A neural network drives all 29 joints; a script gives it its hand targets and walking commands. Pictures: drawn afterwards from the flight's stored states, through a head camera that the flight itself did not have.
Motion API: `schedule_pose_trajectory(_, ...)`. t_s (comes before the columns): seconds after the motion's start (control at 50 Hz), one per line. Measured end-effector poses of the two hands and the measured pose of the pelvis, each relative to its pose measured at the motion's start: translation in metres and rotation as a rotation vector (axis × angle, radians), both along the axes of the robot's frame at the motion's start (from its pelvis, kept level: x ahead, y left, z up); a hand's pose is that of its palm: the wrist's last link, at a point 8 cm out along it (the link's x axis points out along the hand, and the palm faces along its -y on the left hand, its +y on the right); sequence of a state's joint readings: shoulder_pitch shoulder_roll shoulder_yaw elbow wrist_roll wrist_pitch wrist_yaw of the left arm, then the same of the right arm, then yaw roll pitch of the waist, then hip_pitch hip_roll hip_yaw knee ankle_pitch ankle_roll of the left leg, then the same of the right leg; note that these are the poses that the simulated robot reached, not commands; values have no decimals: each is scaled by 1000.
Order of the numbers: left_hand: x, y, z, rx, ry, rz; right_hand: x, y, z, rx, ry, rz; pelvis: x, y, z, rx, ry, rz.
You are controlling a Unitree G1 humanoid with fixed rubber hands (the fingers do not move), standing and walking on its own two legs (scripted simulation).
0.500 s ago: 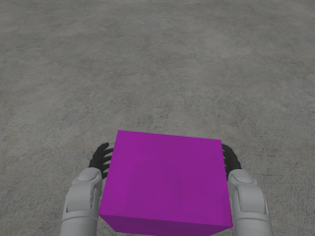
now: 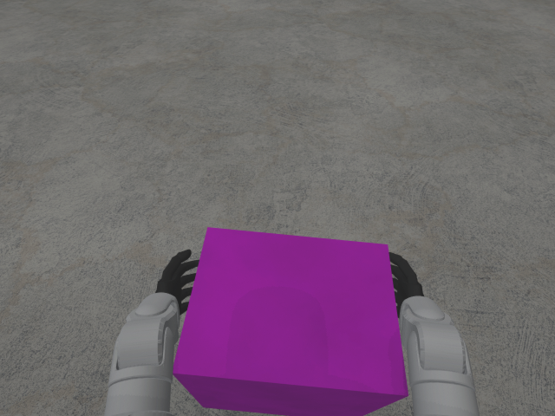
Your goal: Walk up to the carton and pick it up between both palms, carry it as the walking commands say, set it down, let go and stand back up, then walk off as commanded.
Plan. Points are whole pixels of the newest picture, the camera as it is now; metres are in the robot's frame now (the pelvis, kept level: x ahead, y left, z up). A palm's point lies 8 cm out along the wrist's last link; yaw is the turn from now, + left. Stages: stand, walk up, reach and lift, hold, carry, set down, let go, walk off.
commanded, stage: hold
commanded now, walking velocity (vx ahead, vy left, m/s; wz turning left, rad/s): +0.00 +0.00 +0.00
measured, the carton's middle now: (286, 334) +0.25 +0.01 -0.04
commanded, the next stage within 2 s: carry in 1.10 s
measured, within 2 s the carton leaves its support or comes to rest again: neither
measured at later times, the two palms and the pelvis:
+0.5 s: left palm (172, 300) +0.26 +0.18 +0.02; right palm (409, 304) +0.27 -0.17 +0.02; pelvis +0.00 +0.00 +0.00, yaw +0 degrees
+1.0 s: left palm (173, 302) +0.26 +0.17 +0.02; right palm (412, 309) +0.27 -0.17 +0.02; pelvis +0.00 +0.00 +0.00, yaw +0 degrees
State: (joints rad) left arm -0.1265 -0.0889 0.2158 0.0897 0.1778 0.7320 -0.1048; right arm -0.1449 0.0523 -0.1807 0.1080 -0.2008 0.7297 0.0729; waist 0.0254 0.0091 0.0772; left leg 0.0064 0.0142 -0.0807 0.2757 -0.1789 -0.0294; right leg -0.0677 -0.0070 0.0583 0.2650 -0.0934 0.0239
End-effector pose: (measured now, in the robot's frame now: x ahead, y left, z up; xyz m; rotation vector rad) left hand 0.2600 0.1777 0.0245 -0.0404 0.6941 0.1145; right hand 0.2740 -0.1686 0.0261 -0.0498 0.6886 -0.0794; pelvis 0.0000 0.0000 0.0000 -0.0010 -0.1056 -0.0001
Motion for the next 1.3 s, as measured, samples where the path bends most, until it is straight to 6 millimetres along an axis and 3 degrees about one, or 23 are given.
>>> schedule_pose_trajectory(1.12, 1, -5, -4, -7, 3, -12, -4, -5, -2, -2, 3, -22, -2, -1, -3, -2, 32, 7)
schedule_pose_trajectory(1.3, 9, 8, 11, -1, -59, -21, -3, 9, 11, 5, -57, -44, -12, 20, -19, 16, 129, 29)
